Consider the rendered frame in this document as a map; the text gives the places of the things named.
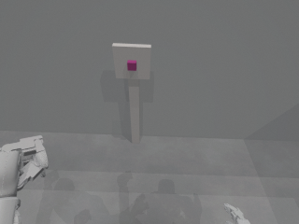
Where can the panel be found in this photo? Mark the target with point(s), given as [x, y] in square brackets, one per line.
[141, 53]

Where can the button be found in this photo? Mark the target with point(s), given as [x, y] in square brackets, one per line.
[131, 65]

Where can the robot left hand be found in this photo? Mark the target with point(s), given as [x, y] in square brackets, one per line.
[30, 153]

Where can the robot left forearm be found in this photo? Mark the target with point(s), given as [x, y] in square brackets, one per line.
[8, 210]

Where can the robot right hand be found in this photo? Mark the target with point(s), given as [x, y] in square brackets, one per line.
[236, 215]

